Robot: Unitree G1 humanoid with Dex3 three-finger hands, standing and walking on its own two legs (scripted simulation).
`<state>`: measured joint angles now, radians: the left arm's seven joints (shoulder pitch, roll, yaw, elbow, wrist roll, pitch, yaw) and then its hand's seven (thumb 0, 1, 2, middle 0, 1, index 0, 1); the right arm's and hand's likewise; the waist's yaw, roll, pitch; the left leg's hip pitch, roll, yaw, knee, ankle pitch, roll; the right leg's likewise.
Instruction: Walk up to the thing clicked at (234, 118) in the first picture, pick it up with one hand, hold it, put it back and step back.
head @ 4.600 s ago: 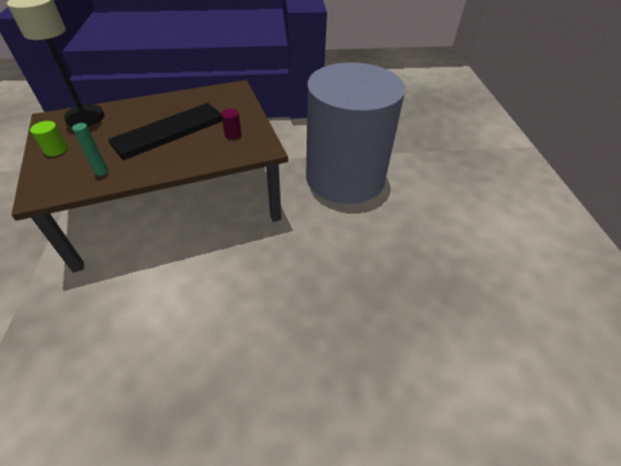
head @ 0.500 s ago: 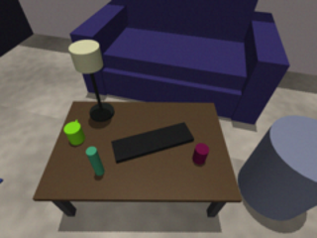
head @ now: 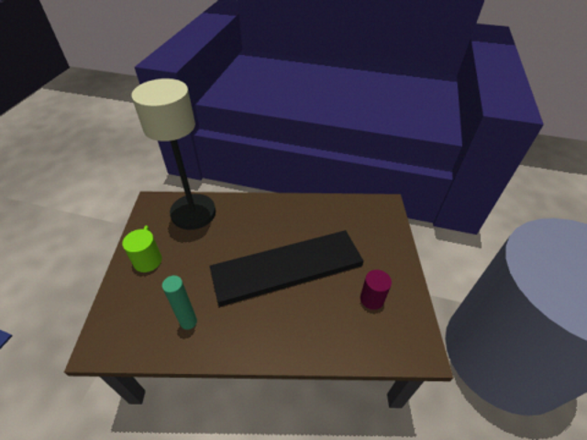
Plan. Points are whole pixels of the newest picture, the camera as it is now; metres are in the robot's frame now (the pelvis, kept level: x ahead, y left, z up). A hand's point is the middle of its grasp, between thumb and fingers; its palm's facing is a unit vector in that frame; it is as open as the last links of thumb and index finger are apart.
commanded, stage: walk up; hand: right
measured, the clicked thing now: (375, 290) +0.58 -0.20 -0.37
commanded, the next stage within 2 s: stand in 0.20 s
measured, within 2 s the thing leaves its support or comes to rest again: neither
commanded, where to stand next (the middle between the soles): +0.05 +0.00 m, yaw +0 degrees
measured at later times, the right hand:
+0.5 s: hand out of the picture +0.08 -0.25 -0.16, palm faces -0.02 +0.94 -0.33, open 7.4 cm
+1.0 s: hand out of the picture +0.08 -0.26 -0.16, palm faces -0.03 +0.94 -0.33, open 7.4 cm
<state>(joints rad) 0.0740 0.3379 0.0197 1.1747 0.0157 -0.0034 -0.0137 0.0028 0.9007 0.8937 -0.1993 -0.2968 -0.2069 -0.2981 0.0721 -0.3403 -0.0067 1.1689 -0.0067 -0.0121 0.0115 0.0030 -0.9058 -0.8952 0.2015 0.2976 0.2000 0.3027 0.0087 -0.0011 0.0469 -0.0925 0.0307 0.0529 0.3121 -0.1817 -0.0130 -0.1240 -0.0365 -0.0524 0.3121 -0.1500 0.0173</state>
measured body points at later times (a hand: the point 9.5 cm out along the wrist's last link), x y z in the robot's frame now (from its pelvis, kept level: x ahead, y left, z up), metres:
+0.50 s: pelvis +0.00 +0.00 +0.00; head +0.01 +0.00 +0.45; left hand +0.09 +0.30 -0.13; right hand +0.08 -0.30 -0.13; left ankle -0.01 +0.12 -0.75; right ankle +0.01 -0.13 -0.75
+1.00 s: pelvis +0.01 -0.01 +0.00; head +0.02 -0.01 +0.45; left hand +0.08 +0.29 -0.13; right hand +0.08 -0.31 -0.14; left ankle -0.01 +0.12 -0.75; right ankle +0.01 -0.13 -0.75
